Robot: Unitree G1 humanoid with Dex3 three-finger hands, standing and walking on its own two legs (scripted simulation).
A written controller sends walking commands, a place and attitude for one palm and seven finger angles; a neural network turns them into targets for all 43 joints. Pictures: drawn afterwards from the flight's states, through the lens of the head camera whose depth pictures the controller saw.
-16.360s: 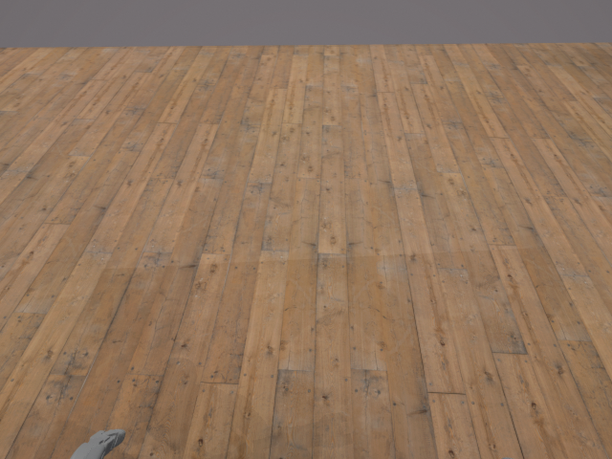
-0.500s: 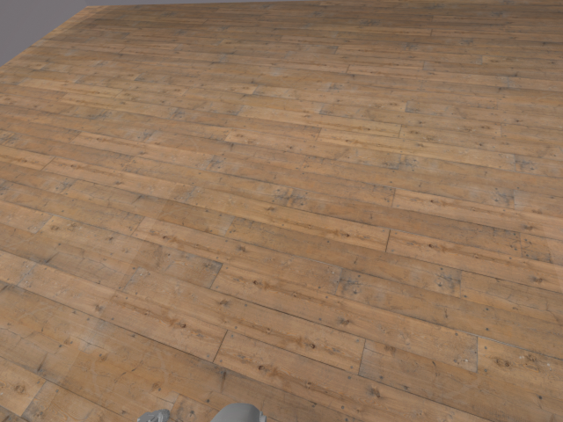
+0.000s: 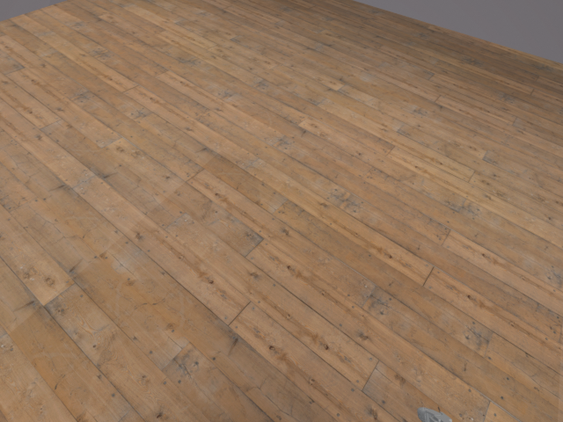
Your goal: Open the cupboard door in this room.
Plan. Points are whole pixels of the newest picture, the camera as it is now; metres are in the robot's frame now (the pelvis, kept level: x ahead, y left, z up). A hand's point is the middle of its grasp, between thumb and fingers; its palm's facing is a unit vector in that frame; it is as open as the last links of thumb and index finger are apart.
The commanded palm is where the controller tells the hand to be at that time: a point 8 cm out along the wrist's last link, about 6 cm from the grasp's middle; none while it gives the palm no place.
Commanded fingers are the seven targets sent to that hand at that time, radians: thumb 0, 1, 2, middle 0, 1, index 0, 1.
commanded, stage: turn or walk to find it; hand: left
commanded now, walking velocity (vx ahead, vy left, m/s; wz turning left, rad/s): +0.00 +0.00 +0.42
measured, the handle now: out of the picture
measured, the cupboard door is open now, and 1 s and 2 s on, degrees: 0 0 0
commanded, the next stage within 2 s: none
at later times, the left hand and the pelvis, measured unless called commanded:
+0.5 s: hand out of the picture +0.06 +0.17 -0.14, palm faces +0.17 -0.94 -0.29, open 7.4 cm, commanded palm none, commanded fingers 0.00 0.90 0.90 -0.20 -0.30 -0.20 -0.30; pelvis -0.03 -0.04 +0.00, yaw +12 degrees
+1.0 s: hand out of the picture -0.16 +0.17 -0.18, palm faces +0.49 -0.83 -0.26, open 7.4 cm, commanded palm none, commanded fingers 0.00 0.90 0.90 -0.20 -0.30 -0.20 -0.30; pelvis -0.07 -0.02 +0.00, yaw +26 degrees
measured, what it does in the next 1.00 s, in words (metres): steps on the spot, turning left: right foot, then left foot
